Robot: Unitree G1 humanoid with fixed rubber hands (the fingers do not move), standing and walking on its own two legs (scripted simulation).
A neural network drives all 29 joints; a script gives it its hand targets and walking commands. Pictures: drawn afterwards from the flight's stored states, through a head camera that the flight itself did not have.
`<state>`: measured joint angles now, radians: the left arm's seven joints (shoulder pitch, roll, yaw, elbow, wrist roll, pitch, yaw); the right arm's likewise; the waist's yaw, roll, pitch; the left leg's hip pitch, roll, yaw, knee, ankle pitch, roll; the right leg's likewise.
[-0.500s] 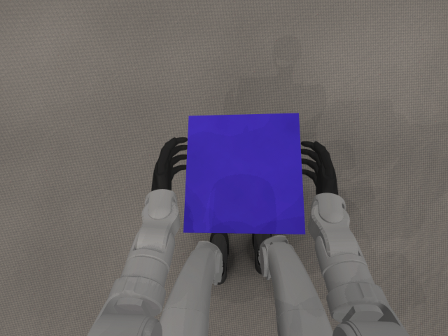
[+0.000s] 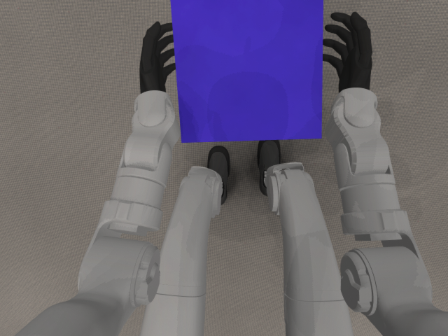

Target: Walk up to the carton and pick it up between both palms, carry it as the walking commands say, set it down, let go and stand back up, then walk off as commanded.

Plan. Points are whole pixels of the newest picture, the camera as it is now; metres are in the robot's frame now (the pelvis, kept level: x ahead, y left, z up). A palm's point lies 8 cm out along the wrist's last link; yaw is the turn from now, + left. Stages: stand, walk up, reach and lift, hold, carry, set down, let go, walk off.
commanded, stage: set down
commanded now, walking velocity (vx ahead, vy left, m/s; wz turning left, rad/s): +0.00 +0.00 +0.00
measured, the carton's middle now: (254, 76) +0.44 -0.02 -0.29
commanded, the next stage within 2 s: none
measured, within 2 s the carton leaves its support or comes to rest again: neither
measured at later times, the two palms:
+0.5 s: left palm (156, 47) +0.49 +0.14 -0.25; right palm (331, 36) +0.50 -0.14 -0.25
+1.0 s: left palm (167, 40) +0.51 +0.14 -0.33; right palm (316, 34) +0.51 -0.14 -0.34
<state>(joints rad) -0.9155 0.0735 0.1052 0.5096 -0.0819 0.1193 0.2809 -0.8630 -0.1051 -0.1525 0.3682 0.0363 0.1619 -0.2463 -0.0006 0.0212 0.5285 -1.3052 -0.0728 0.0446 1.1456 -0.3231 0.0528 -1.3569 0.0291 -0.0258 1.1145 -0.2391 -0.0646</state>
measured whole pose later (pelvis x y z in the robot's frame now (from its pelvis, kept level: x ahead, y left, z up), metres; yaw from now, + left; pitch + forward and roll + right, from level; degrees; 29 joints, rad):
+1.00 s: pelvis -0.04 +0.00 -0.17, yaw +2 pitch +31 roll +3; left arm -1.47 0.20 0.24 0.84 -0.09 0.30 0.26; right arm -1.43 -0.26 -0.16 0.80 0.06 0.29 -0.24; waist 0.00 0.02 0.53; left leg -1.87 -0.08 0.08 1.80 -0.46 0.04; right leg -1.93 0.05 -0.04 1.76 -0.37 -0.06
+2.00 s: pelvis -0.02 +0.00 -0.26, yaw +3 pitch +34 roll +2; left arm -1.63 0.23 0.35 0.95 -0.05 0.25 0.10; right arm -1.61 -0.36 -0.19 0.97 0.06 0.27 -0.09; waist 0.00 0.02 0.52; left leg -2.14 -0.08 0.09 2.10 -0.55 0.04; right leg -2.20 0.03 -0.07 2.06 -0.45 -0.07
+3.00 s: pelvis +0.01 +0.00 -0.26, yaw +4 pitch +36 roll +2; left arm -1.63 0.21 0.45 0.95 0.04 0.18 -0.06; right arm -1.60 -0.36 -0.34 0.97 0.01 0.19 0.03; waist 0.00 0.02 0.52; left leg -2.15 -0.10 0.09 2.14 -0.62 0.04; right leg -2.21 0.02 -0.07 2.11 -0.53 -0.08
